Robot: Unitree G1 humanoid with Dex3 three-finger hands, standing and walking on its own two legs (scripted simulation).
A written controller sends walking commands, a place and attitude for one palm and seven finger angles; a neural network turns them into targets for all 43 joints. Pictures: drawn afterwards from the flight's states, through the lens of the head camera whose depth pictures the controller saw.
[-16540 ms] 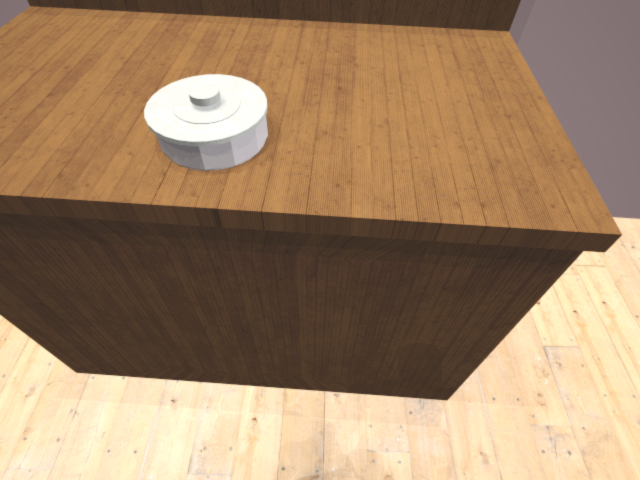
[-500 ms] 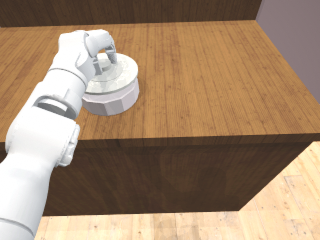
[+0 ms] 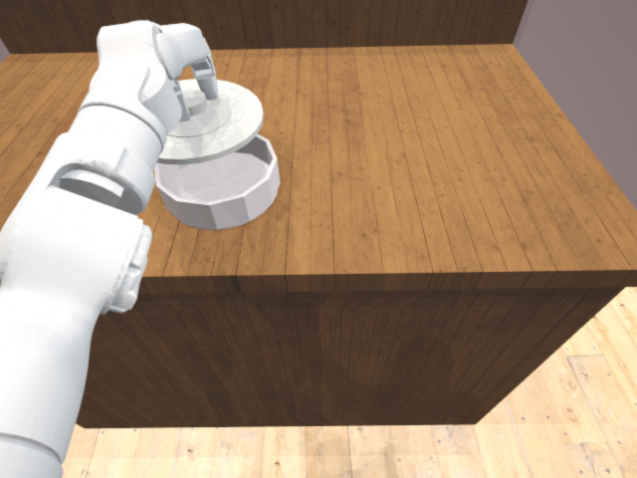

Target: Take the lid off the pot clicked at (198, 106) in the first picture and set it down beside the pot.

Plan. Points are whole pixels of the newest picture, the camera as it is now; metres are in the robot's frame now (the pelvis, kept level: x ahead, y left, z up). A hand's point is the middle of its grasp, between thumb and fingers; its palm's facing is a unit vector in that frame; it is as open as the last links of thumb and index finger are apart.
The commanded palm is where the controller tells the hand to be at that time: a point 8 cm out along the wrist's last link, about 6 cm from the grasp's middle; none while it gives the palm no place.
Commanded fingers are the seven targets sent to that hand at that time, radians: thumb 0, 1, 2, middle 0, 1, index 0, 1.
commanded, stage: lift the lid straight up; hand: left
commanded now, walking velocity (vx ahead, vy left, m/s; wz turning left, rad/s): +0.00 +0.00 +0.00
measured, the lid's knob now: (188, 102) +0.53 +0.14 +0.21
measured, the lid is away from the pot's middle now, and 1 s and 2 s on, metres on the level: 0.02 0.03 0.11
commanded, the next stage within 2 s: move the lid sideways beside the pot in 1.08 s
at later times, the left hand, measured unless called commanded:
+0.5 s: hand (178, 66) +0.50 +0.13 +0.28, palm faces -0.27 -0.10 -0.96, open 7.6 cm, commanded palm +0.49 +0.13 +0.34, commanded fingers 0.00 0.74 0.95 -1.01 -1.18 -0.68 -1.05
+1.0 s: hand (153, 28) +0.49 +0.14 +0.32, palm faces -0.20 -0.15 -0.97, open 7.6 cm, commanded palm +0.49 +0.14 +0.37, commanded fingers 0.00 0.74 0.95 -1.01 -1.18 -0.68 -1.05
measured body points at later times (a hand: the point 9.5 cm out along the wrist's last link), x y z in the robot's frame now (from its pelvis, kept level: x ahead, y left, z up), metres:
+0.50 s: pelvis +0.00 +0.00 +0.00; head +0.04 -0.02 +0.45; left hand +0.51 +0.13 +0.33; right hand +0.06 -0.26 -0.14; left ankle +0.00 +0.10 -0.74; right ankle -0.03 -0.12 -0.74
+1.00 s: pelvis +0.01 +0.00 +0.00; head +0.03 -0.02 +0.45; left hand +0.50 +0.14 +0.37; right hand +0.08 -0.26 -0.13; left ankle +0.00 +0.10 -0.74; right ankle -0.03 -0.12 -0.74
